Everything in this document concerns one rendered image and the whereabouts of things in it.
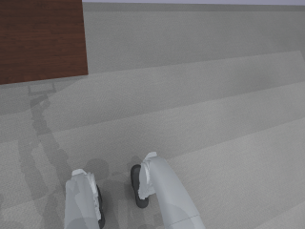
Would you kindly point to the cabinet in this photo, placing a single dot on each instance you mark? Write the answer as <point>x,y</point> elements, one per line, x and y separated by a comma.
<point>41,39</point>

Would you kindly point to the robot right shin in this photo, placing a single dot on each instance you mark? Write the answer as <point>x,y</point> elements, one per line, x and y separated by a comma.
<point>144,190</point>

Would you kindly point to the robot right thigh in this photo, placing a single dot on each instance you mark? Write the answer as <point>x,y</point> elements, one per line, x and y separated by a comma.
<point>176,206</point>

